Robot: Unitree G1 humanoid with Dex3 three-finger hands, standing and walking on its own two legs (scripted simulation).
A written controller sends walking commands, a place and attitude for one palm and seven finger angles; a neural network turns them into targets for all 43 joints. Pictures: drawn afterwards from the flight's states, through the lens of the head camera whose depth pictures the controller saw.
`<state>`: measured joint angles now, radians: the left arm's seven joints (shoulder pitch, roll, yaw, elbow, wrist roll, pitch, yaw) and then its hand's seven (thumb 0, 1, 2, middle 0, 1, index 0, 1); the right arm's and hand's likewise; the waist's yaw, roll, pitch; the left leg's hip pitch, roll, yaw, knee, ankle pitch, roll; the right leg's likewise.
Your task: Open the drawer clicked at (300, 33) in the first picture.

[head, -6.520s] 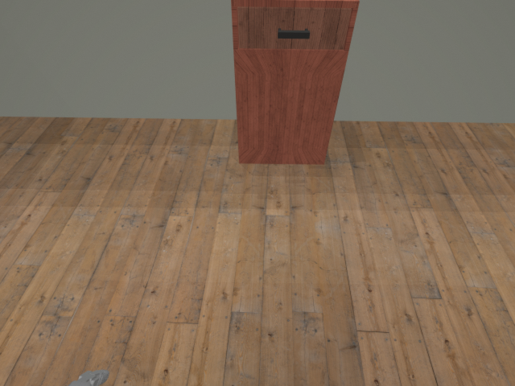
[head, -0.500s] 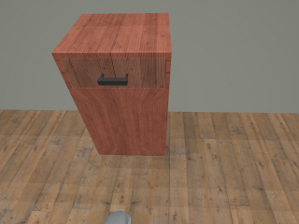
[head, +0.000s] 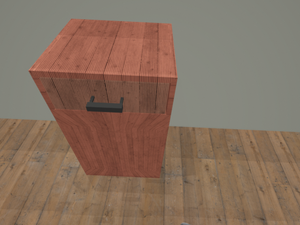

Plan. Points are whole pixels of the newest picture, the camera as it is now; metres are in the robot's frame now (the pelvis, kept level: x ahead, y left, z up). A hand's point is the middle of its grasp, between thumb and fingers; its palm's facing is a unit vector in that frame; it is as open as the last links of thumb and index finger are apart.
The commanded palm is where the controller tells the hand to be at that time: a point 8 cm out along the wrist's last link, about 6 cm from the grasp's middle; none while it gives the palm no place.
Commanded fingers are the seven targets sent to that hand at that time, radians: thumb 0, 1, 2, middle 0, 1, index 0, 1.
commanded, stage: come to a stop and stand still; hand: left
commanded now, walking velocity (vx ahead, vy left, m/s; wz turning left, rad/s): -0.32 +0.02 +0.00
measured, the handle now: (106, 103) +0.52 +0.20 -0.01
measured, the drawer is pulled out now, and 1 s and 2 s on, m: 0.00 0.00 0.00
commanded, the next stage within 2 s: look again from close up in 1.46 s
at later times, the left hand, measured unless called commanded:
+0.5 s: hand out of the picture +0.05 +0.19 -0.17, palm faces +0.05 -0.97 -0.24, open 7.3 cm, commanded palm none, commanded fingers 0.00 0.90 0.90 -0.20 -0.30 -0.20 -0.30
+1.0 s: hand out of the picture +0.00 +0.18 -0.18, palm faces -0.02 -0.98 -0.20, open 7.3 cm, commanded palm none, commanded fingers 0.00 0.90 0.90 -0.20 -0.30 -0.20 -0.30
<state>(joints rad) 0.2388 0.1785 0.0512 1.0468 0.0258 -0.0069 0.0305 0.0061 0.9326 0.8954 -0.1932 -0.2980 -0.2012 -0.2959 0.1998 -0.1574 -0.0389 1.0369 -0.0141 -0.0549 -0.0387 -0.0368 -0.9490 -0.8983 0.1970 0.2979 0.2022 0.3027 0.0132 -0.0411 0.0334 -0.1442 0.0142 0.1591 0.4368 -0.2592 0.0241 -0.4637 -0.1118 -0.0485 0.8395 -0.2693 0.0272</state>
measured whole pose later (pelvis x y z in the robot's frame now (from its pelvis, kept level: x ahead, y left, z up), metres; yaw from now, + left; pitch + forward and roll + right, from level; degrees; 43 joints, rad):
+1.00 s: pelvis -0.03 +0.00 +0.00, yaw -1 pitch +1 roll +1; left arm 0.22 0.18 0.03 1.11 0.01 0.04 0.02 0.01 0.94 0.90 -0.20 -0.30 -0.20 -0.30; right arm 0.40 -0.10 -0.01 1.15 -0.02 0.00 -0.06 0.00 -0.90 -0.90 0.20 0.30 0.20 0.30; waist -0.05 -0.02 0.02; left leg -0.14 0.01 0.06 0.41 -0.28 0.00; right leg -0.23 -0.03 -0.04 0.51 -0.27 0.02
